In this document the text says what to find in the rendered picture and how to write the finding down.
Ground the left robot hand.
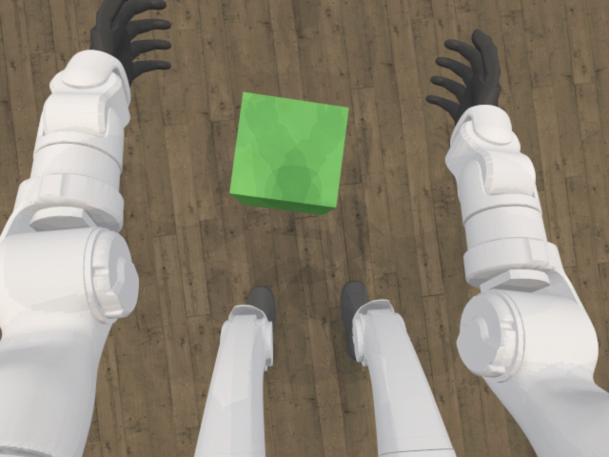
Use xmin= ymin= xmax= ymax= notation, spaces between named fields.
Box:
xmin=89 ymin=0 xmax=171 ymax=87

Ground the robot left forearm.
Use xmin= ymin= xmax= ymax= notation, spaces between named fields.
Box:
xmin=0 ymin=50 xmax=130 ymax=243

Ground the robot right forearm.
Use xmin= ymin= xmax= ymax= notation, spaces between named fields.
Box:
xmin=445 ymin=105 xmax=599 ymax=360

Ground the right robot upper arm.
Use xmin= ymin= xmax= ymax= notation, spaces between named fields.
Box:
xmin=457 ymin=288 xmax=609 ymax=457

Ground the right robot hand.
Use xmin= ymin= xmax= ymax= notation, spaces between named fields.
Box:
xmin=425 ymin=29 xmax=501 ymax=127

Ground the robot right foot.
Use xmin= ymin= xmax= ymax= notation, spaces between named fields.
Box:
xmin=341 ymin=281 xmax=369 ymax=361

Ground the left robot upper arm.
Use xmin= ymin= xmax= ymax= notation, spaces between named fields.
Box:
xmin=0 ymin=227 xmax=139 ymax=457

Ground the right robot shin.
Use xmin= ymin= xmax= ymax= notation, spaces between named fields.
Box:
xmin=352 ymin=300 xmax=405 ymax=343

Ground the carton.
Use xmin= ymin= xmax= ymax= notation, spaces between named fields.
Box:
xmin=229 ymin=92 xmax=349 ymax=215

